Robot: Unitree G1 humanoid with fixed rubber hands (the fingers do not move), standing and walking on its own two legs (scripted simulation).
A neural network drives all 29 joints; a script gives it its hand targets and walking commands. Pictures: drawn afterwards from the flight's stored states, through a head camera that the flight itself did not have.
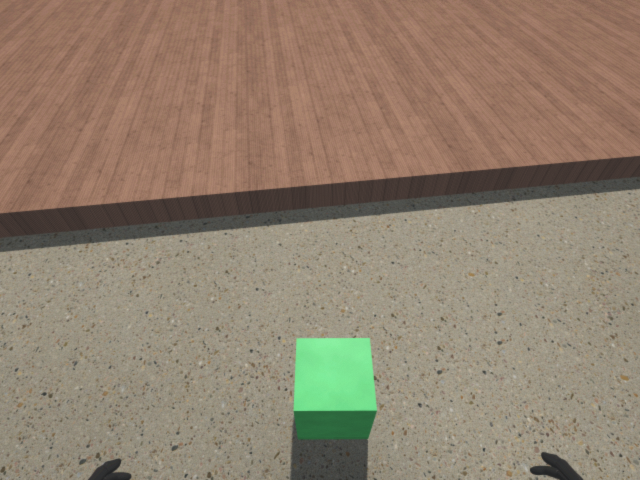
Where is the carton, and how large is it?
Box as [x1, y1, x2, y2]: [294, 338, 376, 439]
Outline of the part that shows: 297,338 294,388 294,416 298,439 367,438 376,411 369,338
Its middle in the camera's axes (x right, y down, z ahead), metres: +0.04 +0.44 +1.12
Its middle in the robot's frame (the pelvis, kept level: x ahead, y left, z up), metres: +0.48 -0.02 -0.66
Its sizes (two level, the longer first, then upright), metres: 0.210 0.200 0.250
